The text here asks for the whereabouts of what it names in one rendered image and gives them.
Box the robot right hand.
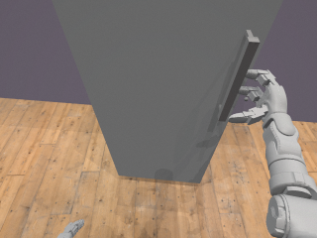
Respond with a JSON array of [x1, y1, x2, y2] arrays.
[[228, 69, 287, 125]]

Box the fridge door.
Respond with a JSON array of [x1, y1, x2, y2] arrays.
[[52, 0, 283, 183]]

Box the robot right upper arm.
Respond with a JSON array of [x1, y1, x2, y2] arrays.
[[265, 193, 317, 238]]

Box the robot left hand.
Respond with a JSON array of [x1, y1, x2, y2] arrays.
[[56, 219, 85, 238]]

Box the right robot forearm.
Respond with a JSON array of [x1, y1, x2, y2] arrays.
[[262, 112, 317, 200]]

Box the handle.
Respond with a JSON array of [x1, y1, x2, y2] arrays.
[[217, 30, 260, 122]]

